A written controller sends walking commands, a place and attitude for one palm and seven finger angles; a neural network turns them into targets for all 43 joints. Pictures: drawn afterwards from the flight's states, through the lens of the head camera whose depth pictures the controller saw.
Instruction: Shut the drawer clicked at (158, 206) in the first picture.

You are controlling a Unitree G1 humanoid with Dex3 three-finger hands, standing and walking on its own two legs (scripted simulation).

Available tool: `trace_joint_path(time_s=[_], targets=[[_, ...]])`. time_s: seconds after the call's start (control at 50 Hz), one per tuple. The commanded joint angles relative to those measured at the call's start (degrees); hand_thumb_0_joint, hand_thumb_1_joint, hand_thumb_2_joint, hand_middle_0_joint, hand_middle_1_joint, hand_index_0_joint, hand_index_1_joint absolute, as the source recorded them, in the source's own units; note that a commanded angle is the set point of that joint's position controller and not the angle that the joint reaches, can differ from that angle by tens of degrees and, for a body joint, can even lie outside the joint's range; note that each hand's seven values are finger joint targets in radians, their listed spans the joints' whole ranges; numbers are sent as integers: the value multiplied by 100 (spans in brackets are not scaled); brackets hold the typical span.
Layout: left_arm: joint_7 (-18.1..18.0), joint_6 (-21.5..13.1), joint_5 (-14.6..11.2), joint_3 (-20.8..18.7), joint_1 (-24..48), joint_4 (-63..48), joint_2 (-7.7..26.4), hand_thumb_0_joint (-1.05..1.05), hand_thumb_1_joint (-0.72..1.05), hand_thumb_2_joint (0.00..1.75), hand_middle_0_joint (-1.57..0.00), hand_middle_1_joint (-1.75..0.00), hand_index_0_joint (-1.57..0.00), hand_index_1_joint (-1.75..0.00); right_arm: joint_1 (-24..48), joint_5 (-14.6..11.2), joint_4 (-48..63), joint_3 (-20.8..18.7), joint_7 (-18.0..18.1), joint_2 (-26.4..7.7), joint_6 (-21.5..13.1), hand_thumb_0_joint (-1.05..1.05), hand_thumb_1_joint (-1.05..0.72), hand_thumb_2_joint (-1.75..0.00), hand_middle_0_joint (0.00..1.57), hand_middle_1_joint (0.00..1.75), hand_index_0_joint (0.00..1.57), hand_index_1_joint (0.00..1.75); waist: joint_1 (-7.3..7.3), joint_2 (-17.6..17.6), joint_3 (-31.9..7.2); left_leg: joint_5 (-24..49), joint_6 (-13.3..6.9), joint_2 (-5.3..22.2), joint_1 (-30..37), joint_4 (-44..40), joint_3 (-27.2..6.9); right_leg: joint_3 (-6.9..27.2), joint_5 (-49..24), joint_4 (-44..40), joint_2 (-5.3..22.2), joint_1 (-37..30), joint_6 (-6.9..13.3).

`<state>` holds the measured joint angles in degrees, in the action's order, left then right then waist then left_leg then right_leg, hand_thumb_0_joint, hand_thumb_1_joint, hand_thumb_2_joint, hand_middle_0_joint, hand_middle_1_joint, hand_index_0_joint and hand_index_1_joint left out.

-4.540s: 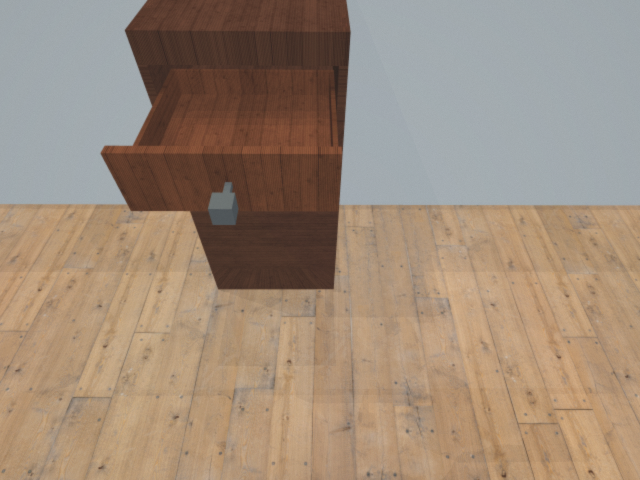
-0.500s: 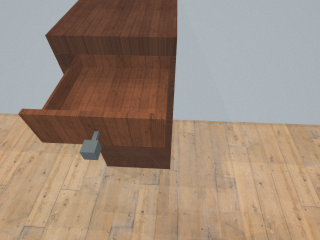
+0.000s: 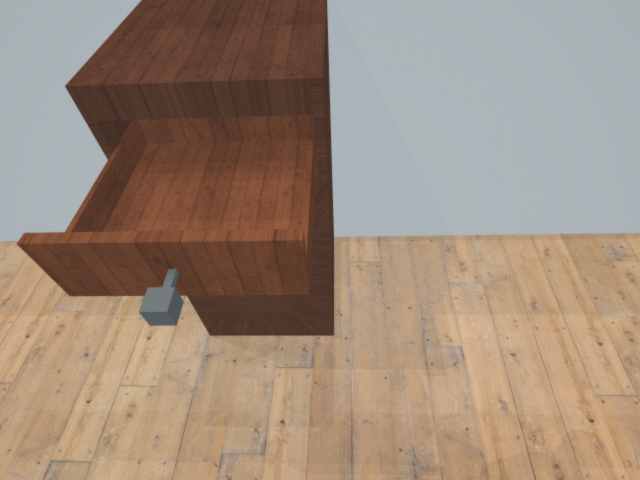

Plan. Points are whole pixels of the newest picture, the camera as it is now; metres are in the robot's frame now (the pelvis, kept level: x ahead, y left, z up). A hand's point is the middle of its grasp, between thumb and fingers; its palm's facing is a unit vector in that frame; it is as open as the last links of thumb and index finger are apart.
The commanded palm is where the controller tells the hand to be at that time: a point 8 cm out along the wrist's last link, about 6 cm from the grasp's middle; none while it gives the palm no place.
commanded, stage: come to a stop and stand still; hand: left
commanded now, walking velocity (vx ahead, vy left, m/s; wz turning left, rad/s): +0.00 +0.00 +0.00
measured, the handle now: (166, 294) +0.35 +0.24 +0.02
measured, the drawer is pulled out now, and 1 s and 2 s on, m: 0.29 0.29 0.29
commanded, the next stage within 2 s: look again from close up in 0.44 s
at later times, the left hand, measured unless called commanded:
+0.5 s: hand out of the picture +0.02 +0.16 -0.17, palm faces +0.03 -0.97 -0.22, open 7.3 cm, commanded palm none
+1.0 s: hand out of the picture +0.02 +0.15 -0.17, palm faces +0.04 -0.98 -0.21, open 7.4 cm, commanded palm none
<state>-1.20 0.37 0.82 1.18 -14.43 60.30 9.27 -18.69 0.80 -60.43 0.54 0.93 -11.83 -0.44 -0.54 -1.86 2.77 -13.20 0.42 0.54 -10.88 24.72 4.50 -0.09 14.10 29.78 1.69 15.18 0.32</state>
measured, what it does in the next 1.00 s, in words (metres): stands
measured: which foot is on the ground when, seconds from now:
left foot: down 0.00-1.00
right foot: down 0.00-1.00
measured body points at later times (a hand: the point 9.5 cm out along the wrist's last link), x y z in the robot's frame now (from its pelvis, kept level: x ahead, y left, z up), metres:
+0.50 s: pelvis +0.02 -0.02 +0.00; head +0.03 -0.04 +0.45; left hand +0.02 +0.21 -0.15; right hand +0.02 -0.24 -0.17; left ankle +0.00 +0.13 -0.74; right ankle +0.02 -0.11 -0.74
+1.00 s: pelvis +0.02 -0.03 +0.00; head +0.03 -0.04 +0.45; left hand +0.02 +0.20 -0.15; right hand +0.01 -0.24 -0.16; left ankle +0.00 +0.13 -0.74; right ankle +0.02 -0.11 -0.74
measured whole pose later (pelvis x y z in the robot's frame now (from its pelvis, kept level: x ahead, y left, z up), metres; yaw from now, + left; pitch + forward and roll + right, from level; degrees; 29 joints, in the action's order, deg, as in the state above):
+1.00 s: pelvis +0.02 -0.03 +0.00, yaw +1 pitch -1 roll +1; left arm -1.4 -0.9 0.8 0.0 -15.1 64.3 8.6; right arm -16.4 0.8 -64.9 0.5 1.9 -8.2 -1.2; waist 0.2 -0.8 2.6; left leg -13.1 3.0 3.3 -7.7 22.2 2.3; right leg -2.5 14.0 25.8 -1.0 10.8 2.7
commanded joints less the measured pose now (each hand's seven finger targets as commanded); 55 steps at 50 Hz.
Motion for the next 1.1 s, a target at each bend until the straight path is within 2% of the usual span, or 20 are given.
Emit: trace_joint_path(time_s=[0.0, 0.1, 0.14, 0.2, 0.24, 0.26, 0.34, 0.36, 0.44, 0.46, 0.64, 0.66, 0.74, 0.82, 0.84, 1.0, 1.06, 1.08], targets=[[-40, -144, -47, -169, -168, -84, 776, 0, 90, 90, -20, -30, -20, -30, -155, 7, 113, -46, 36, -342, -133, 0, -90, -90, 20, 30, 20, 30, 60, 192, -35, 280, -139, 466, -101, -504, -512, 536, -156, -746, 415, -78, 208], [-40, -157, -47, -165, -189, 73, 722, 0, 90, 90, -20, -30, -20, -30, -192, 4, -52, -42, 60, -267, -131, 0, -90, -90, 20, 30, 20, 30, 66, 103, 2, 356, -111, 487, -55, -502, -481, 513, -314, -811, 414, -138, 220], [-38, -164, -34, -167, -214, 106, 684, 0, 90, 90, -20, -30, -20, -30, -205, 0, -93, -51, 72, -235, -129, 0, -90, -90, 20, 30, 20, 30, 58, 259, -11, 442, -111, 508, 51, -494, -477, 497, -444, -835, 392, -138, 223], [-41, -184, -43, -174, -196, 157, 669, 0, 90, 90, -20, -30, -20, -30, -241, 2, -149, -46, 77, -236, -137, 0, -90, -90, 20, 30, 20, 30, 46, 233, -103, 568, -89, 504, 66, -472, -457, 480, -667, -824, 418, -262, 226], [-44, -182, -31, -176, -215, 183, 632, 0, 90, 90, -20, -30, -20, -30, -188, -2, -185, -63, 89, -195, -134, 0, -90, -90, 20, 30, 20, 30, 62, 321, -7, 585, -91, 530, 126, -487, -467, 443, -691, -835, 386, -193, 216], [-47, -183, -32, -170, -204, 189, 610, 0, 90, 90, -20, -30, -20, -30, -192, -3, -189, -63, 90, -220, -137, 0, -90, -90, 20, 30, 20, 30, 49, 242, 23, 632, -91, 524, 98, -480, -476, 445, -745, -835, 394, -199, 212], [-51, -191, -21, -188, -236, 210, 602, 0, 90, 90, -20, -30, -20, -30, -172, -2, -222, -75, 99, -170, -129, 0, -90, -90, 20, 30, 20, 30, 49, 395, -8, 634, -79, 536, 192, -489, -457, 445, -791, -869, 374, -216, 215], [-52, -196, -26, -186, -220, 219, 590, 0, 90, 90, -20, -30, -20, -30, -190, -1, -235, -70, 100, -200, -136, 0, -90, -90, 20, 30, 20, 30, 39, 322, -18, 711, -74, 535, 154, -474, -453, 440, -895, -844, 387, -256, 216], [-53, -201, -21, -195, -269, 242, 585, 0, 90, 90, -20, -30, -20, -30, -128, -1, -257, -82, 108, -153, -129, 0, -90, -90, 20, 30, 20, 30, 55, 378, 29, 711, -70, 544, 246, -484, -443, 440, -937, -881, 378, -211, 223], [-54, -205, -25, -193, -249, 247, 587, 0, 90, 90, -20, -30, -20, -30, -128, -2, -265, -79, 107, -179, -127, 0, -90, -90, 20, 30, 20, 30, 51, 269, 14, 711, -62, 530, 204, -470, -440, 445, -945, -895, 396, -258, 222], [-51, -216, -20, -216, -330, 266, 580, 0, 90, 90, -20, -30, -20, -30, -85, 0, -295, -91, 120, -140, -127, 0, -90, -90, 20, 30, 20, 30, 64, 276, 4, 706, -43, 549, 280, -484, -419, 447, -1000, -931, 370, -289, 243], [-50, -219, -30, -212, -319, 256, 575, 0, 90, 90, -20, -30, -20, -30, -118, 3, -286, -87, 119, -173, -131, 0, -90, -90, 20, 30, 20, 30, 62, 183, -31, 743, -47, 542, 242, -474, -427, 445, -1022, -927, 385, -332, 243], [-48, -213, -20, -221, -347, 259, 572, 0, 90, 90, -20, -30, -20, -30, -114, 3, -310, -93, 120, -127, -122, 0, -90, -90, 20, 30, 20, 30, 66, 299, 46, 624, -38, 539, 242, -508, -426, 461, -837, -996, 368, -280, 246], [-46, -219, -38, -225, -342, 262, 575, 0, 90, 90, -20, -30, -20, -30, -145, 12, -318, -85, 119, -139, -124, 0, -90, -90, 20, 30, 20, 30, 67, 205, 32, 617, -32, 520, 175, -497, -430, 455, -826, -997, 385, -331, 258], [-50, -212, -24, -224, -380, 256, 547, 0, 90, 90, -20, -30, -20, -30, -122, 5, -331, -89, 124, -112, -119, 0, -90, -90, 20, 30, 20, 30, 81, 304, 109, 597, -38, 544, 227, -506, -428, 453, -782, -1018, 357, -252, 250], [-52, -230, -34, -238, -373, 243, 559, 0, 90, 90, -20, -30, -20, -30, -216, 9, -350, -100, 117, -107, -128, 0, -90, -90, 20, 30, 20, 30, 62, 287, -8, 616, -34, 527, 186, -494, -425, 450, -803, -1013, 381, -355, 258], [-53, -231, -24, -242, -388, 245, 527, 0, 90, 90, -20, -30, -20, -30, -206, 9, -364, -110, 122, -110, -132, 0, -90, -90, 20, 30, 20, 30, 82, 281, 78, 653, -36, 530, 167, -492, -440, 433, -846, -1017, 372, -326, 246], [-308, -345, 21, -283, -1099, 514, 681, 0, 90, 90, -20, -30, -20, -30, 622, -66, 20, -184, 61, -321, -148, 0, -90, -90, 20, 30, 20, 30, 412, 551, 76, 44, 120, 526, -494, 1028, -75, 994, -3878, -962, 930, -616, -189]])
